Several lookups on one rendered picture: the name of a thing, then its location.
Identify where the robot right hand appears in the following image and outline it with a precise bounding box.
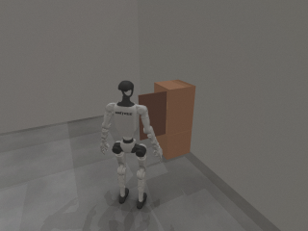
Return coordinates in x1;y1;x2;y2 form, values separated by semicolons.
153;147;163;162

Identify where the right robot forearm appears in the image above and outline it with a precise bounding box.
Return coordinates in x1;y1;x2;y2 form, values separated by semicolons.
147;126;161;150

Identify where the humanoid robot head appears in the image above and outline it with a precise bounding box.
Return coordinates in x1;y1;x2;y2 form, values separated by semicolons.
117;80;135;107

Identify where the robot left hand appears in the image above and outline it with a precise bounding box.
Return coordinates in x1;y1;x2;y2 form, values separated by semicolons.
100;142;110;154

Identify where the left robot forearm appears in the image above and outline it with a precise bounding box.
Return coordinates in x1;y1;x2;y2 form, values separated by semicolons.
100;123;109;143

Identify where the cupboard door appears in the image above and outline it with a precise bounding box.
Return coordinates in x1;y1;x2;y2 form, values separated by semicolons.
138;90;167;141

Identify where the left robot thigh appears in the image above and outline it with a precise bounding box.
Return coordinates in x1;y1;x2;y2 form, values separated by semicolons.
112;141;127;176

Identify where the robot right upper arm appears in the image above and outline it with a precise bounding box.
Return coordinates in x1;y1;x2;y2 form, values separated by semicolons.
136;105;151;135

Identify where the robot left upper arm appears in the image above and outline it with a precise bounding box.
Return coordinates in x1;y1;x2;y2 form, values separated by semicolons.
102;102;116;130

